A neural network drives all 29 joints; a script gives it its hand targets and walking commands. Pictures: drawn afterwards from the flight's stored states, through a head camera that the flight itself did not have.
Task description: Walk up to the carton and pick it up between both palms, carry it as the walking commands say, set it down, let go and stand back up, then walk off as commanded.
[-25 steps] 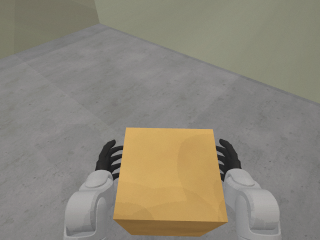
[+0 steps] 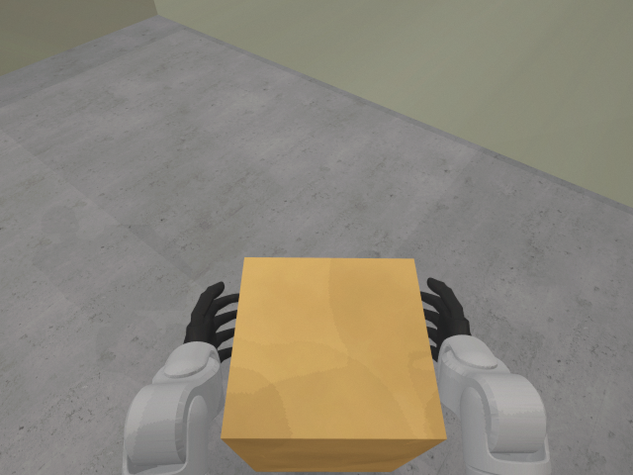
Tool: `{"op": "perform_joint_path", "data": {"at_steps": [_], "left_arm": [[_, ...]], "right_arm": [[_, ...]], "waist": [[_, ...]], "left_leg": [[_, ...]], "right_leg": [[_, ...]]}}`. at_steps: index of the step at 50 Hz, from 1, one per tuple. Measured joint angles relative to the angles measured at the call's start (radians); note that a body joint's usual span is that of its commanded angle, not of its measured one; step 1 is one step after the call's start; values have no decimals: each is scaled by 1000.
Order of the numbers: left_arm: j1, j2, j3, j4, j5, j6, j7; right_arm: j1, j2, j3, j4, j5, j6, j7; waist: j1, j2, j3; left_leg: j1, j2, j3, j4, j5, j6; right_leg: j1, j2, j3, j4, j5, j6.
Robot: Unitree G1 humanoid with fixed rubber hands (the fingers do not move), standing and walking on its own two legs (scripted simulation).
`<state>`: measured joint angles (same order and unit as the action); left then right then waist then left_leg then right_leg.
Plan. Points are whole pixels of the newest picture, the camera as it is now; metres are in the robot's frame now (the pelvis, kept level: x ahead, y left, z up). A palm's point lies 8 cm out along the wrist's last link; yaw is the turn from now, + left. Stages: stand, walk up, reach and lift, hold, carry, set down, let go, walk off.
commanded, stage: carry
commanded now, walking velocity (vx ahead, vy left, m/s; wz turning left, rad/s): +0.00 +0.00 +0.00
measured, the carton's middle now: (326, 377) +0.24 -0.01 +0.00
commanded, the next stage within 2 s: none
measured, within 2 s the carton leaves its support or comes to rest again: neither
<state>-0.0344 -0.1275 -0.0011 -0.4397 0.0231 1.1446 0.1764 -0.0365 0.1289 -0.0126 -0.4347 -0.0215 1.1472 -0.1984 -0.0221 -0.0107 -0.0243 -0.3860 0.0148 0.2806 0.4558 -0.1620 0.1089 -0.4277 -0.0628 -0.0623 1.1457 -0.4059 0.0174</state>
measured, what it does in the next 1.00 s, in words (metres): walks ahead, turning right: right foot, then left foot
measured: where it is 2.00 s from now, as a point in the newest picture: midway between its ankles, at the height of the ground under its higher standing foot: outside the picture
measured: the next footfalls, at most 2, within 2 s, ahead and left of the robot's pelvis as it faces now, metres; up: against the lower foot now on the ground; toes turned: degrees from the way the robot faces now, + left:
right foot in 0.22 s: +0.25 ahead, -0.12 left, +0.00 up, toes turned -11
left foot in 0.84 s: +0.27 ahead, +0.04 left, +0.00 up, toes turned -5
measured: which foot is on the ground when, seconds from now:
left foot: down 0.00-0.52, up 0.54-0.82, down 0.84-1.00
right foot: up 0.00-0.20, down 0.22-0.86, up 0.88-1.00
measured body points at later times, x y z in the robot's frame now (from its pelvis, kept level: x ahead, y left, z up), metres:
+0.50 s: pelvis +0.17 -0.05 -0.02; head +0.19 -0.05 +0.43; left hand +0.45 +0.08 +0.06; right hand +0.44 -0.20 +0.05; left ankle +0.06 +0.06 -0.72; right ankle +0.21 -0.11 -0.73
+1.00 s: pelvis +0.18 -0.09 -0.01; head +0.19 -0.08 +0.44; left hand +0.47 -0.06 +0.07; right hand +0.37 -0.32 +0.07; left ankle +0.23 +0.04 -0.73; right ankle +0.13 -0.19 -0.67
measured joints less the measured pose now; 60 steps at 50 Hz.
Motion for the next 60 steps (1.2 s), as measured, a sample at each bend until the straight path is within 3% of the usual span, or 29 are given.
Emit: {"op": "perform_joint_path", "data": {"at_steps": [6, 10, 14, 20, 24, 26, 28, 30, 38, 42, 43, 45, 48, 52, 55, 57, 58, 60], "left_arm": [[21, -1, -18, -51, 16, -40, -6], [26, -1, -18, -77, 21, -29, -5], [5, 0, -7, -43, 20, 2, -1], [-46, -1, 18, -9, 10, 39, -1], [-51, -1, 17, -9, 9, 38, -1], [-61, -2, 7, 2, 11, 28, -1], [-62, -2, 2, 5, 14, 14, -2], [-52, -2, 1, -9, 16, 4, -1], [-21, -1, -12, -74, 24, -22, 0], [-6, -1, -15, -81, 27, -8, 1], [-2, 0, -7, -83, 25, -4, 1], [11, -1, 2, -79, 22, 1, 1], [16, 0, -4, -58, 19, 13, 1], [17, 0, -4, -63, 11, 15, 1], [9, 0, 6, -75, 2, 13, 0], [-4, 0, 4, -71, -2, 14, 0], [-9, -1, -4, -52, 0, 5, -1], [-8, -1, -15, -17, 4, -2, 0]], "right_arm": [[15, -1, 12, -46, -7, -39, 10], [2, -1, 19, -62, -18, -21, 18], [-26, -1, 10, -26, -31, 17, 25], [-46, 0, 3, 1, -41, 33, 24], [-42, 0, 1, -5, -36, 28, 21], [-40, -1, -12, -11, -30, 22, 20], [-45, -1, -21, -14, -18, 14, 26], [-46, -1, -19, -17, -12, 3, 25], [-28, -1, -3, -54, 2, -36, 26], [-7, -1, 6, -54, 2, -34, 26], [-5, -1, 14, -45, 0, -36, 25], [-7, -1, 23, -24, -2, -33, 25], [17, 0, 21, -19, -6, -24, 24], [31, 0, 28, -40, -15, -18, 23], [23, 0, 36, -54, -24, -17, 22], [18, -1, 31, -65, -29, -11, 22], [15, -2, 20, -63, -28, -7, 22], [10, -2, 1, -48, -24, 7, 22]], "waist": [[-3, -11, 14], [23, -23, 0], [47, 25, -43], [41, 39, -47], [27, 53, -22], [28, 57, -7], [32, 34, 7], [32, 9, 21], [24, -26, 25], [12, -36, -6], [11, -55, -12], [12, -50, -20], [14, -26, -23], [23, 16, -32], [30, 45, -44], [35, 58, -51], [36, 69, -53], [27, 64, -52]], "left_leg": [[127, -4, -22, -88, -31, -22], [187, -12, -30, -21, -124, -45], [193, 43, -43, 110, -201, -79], [199, 97, -27, 190, -339, -108], [196, 155, 1, 273, -372, -141], [119, 184, -46, 435, -297, -162], [21, 146, -131, 595, -381, -179], [-44, 117, -168, 624, -409, -183], [-137, 81, -194, 433, -305, -166], [-53, 78, -168, 237, -201, -132], [-39, 78, -145, 215, -157, -124], [-30, 105, -106, 229, -161, -121], [13, 144, -71, 202, -167, -138], [41, 219, -41, 173, -148, -178], [30, 292, -32, 199, -152, -219], [2, 341, -47, 261, -171, -245], [-32, 342, -85, 326, -259, -250], [-112, 281, -156, 512, -435, -248]], "right_leg": [[-69, -1, -58, -467, 132, -11], [0, -7, -105, -680, 335, -26], [31, 31, -125, -627, 248, -77], [-20, 68, -112, -481, 164, -81], [-11, 96, -124, -483, 122, -107], [-7, 119, -129, -486, 112, -131], [-8, 131, -116, -502, 118, -143], [0, 142, -97, -537, 138, -152], [-6, 193, -21, -569, 168, -170], [-20, 224, 14, -536, 157, -168], [-39, 216, 22, -496, 146, -132], [-125, 196, 1, -239, -7, -56], [-178, 113, 2, 5, -42, -11], [-108, 14, 5, -191, -29, 8], [-24, -1, -28, -399, 4, 10], [33, 14, -52, -529, 119, 0], [12, 29, -56, -505, 138, -7], [-22, 35, -50, -462, 113, -24]]}}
